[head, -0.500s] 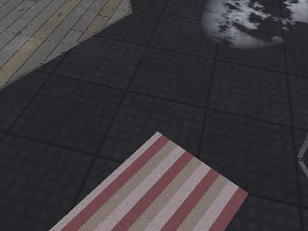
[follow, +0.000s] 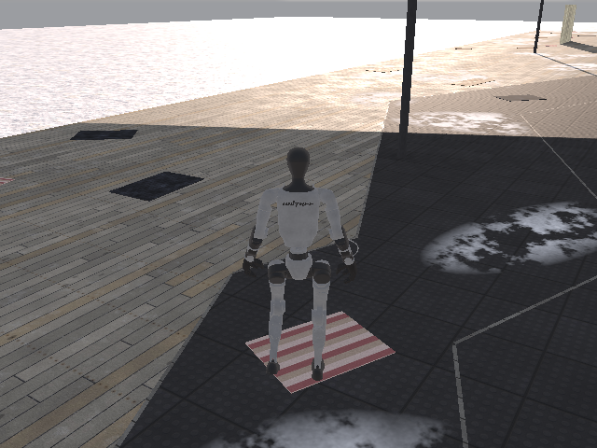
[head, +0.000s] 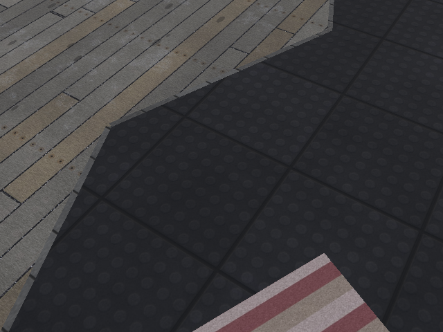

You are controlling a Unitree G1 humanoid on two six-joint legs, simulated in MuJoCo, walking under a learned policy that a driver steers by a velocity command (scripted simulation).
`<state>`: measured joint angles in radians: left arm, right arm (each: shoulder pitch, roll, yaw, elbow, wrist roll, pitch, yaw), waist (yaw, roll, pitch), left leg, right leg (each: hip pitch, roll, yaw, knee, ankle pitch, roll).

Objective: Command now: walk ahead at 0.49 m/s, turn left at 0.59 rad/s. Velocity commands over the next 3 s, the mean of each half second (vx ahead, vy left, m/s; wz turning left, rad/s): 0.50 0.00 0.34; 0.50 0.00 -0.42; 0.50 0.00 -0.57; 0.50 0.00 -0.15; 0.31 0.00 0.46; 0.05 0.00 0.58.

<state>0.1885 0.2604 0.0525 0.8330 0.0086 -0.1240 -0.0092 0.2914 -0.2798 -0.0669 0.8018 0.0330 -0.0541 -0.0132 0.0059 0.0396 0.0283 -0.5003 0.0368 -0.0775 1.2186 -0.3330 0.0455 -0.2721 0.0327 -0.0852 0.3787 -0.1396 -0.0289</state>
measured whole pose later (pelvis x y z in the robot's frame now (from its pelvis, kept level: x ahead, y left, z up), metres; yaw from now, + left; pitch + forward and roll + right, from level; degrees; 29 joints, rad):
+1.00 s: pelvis +0.55 +0.07 -0.02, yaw -8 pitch +2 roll +0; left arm 0.12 0.28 0.07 0.73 -0.02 -0.06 -0.05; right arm 0.29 -0.27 -0.06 0.83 0.02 -0.09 -0.01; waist -0.01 -0.01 0.06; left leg -0.22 0.04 0.04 1.17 -0.49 -0.01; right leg -0.48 0.07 -0.06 0.65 -0.21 -0.11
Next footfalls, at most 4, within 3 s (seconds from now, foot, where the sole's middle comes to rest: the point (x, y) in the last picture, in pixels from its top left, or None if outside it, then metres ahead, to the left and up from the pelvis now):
0.34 left None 0.34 0.19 -0.78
0.92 right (237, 271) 0.66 -0.01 -0.78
1.40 left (201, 189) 0.98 0.12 -0.78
1.92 right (296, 167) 1.08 -0.24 -0.78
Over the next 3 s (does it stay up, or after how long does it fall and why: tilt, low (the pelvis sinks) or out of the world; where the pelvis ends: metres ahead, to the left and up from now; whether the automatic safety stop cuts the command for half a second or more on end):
stays up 1.29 -0.21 0.00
